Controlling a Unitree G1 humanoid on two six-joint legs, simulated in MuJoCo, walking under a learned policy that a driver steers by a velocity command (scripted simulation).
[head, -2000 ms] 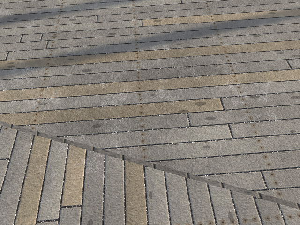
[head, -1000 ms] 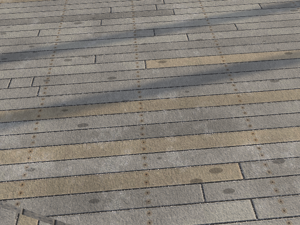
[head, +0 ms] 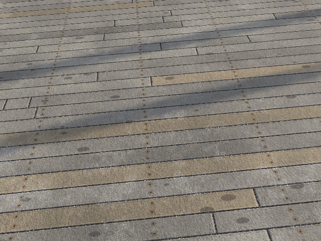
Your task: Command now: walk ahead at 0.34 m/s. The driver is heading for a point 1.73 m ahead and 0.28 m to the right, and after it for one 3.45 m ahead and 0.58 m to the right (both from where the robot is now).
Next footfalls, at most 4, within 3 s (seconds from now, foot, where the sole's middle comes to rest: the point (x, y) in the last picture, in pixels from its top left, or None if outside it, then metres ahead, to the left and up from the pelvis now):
0.50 left None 0.43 0.12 -0.77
1.04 right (200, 195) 0.74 -0.13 -0.77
1.58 left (146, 146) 1.04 0.13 -0.77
2.12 right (199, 111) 1.28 -0.17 -0.77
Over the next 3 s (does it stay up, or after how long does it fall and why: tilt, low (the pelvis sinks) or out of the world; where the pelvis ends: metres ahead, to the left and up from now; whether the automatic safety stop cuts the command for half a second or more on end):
stays up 1.59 -0.22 0.01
